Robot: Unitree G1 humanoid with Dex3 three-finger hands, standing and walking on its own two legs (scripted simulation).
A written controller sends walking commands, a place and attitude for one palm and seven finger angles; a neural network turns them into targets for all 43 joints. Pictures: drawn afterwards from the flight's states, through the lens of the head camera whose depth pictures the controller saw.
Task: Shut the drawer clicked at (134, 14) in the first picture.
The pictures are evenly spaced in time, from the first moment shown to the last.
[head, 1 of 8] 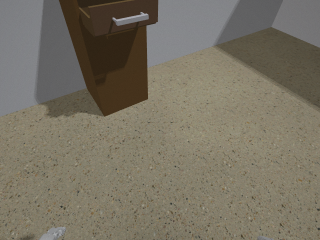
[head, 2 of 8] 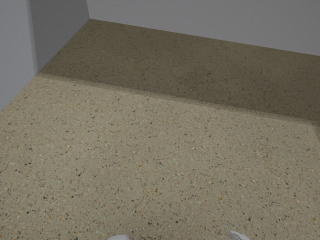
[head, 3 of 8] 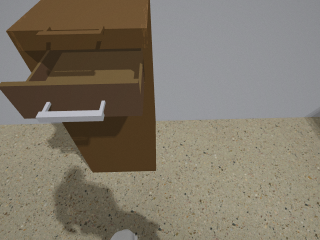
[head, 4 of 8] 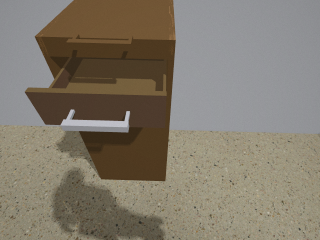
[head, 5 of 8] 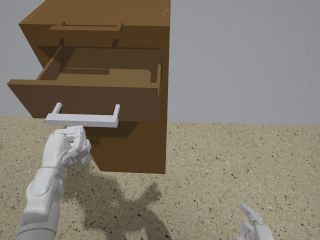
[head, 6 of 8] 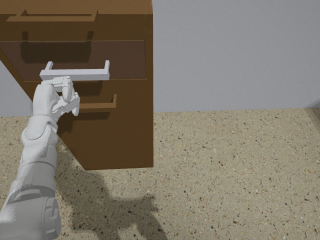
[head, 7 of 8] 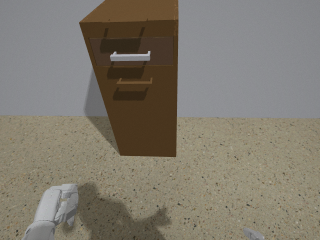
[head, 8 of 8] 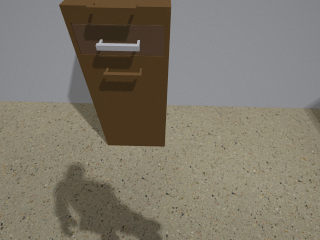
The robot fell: no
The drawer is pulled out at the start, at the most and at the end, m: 0.18 0.18 0.00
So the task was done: yes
